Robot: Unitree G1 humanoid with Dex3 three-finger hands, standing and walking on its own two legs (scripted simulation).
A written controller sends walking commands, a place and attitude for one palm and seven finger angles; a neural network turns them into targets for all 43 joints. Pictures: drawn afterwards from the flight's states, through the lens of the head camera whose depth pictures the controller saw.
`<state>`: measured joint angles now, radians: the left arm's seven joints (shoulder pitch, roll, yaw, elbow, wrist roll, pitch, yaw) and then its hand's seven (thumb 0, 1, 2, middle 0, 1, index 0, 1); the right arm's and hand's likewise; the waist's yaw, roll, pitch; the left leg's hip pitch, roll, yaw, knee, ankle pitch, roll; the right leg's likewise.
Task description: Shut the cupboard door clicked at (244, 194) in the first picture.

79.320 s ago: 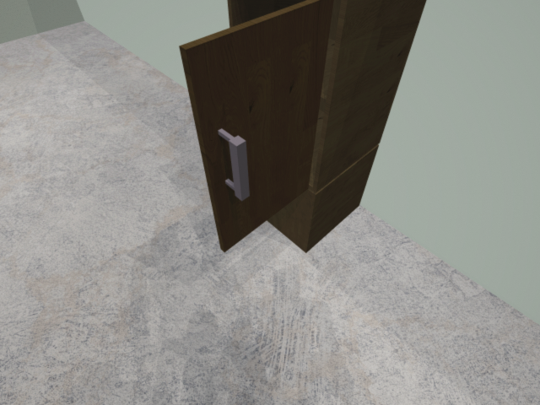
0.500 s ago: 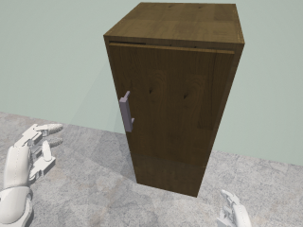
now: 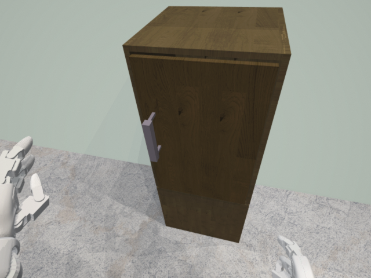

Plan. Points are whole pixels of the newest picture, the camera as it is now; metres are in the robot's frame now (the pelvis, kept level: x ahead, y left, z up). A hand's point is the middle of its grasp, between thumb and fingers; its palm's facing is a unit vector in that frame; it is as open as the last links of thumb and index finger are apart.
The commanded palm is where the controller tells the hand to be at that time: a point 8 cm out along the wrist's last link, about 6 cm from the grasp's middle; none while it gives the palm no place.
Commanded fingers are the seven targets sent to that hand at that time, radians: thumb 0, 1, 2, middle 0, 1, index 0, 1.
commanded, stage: step back with the hand held close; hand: left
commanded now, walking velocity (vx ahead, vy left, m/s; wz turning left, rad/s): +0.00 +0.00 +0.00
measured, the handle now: (153, 137) +0.53 +0.18 -0.01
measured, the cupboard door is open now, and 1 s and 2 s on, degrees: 0 0 0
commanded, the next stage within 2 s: stop stepping back and stand still in 1.70 s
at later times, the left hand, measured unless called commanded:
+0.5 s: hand (32, 202) +0.18 +0.28 +0.16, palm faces +0.40 -0.77 -0.50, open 7.4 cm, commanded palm +0.12 +0.32 +0.17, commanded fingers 0.00 0.90 0.90 -0.20 -0.30 -0.20 -0.30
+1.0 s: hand out of the picture +0.09 +0.29 +0.16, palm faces +0.51 -0.74 -0.43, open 7.4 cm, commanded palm +0.03 +0.32 +0.17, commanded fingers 0.00 0.90 0.90 -0.20 -0.30 -0.20 -0.30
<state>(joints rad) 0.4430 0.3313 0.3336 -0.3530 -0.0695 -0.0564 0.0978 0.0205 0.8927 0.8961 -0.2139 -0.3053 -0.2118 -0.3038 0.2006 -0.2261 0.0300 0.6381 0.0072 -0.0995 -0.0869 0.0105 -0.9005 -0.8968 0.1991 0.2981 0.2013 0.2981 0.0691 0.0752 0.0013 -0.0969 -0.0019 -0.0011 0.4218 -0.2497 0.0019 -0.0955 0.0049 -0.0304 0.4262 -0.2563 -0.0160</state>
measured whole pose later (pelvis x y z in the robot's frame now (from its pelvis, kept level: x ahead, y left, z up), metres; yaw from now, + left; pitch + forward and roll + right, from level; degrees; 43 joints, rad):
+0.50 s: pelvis -0.02 +0.02 +0.00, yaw -1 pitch +1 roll +0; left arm 0.54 0.41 0.40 -0.42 -0.06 -0.14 0.13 0.02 0.89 0.90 -0.21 -0.30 -0.21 -0.30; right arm 0.19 -0.25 -0.02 0.57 0.02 0.02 -0.10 0.01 -0.90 -0.90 0.20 0.30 0.20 0.30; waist 0.01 0.05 -0.01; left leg -0.26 -0.02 0.02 0.49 -0.24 0.03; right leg -0.26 -0.02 -0.01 0.49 -0.24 0.01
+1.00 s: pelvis -0.10 +0.02 -0.02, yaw +2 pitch +0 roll -2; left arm 0.51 0.39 0.44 -0.48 -0.01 -0.24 0.16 0.02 0.89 0.90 -0.21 -0.30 -0.21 -0.30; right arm 0.25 -0.22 0.00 0.60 -0.01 -0.06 -0.07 0.01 -0.90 -0.90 0.20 0.30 0.20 0.30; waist 0.01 0.01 -0.02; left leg -0.46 -0.01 -0.01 0.68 -0.30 0.03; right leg -0.39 0.03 0.01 0.59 -0.20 0.00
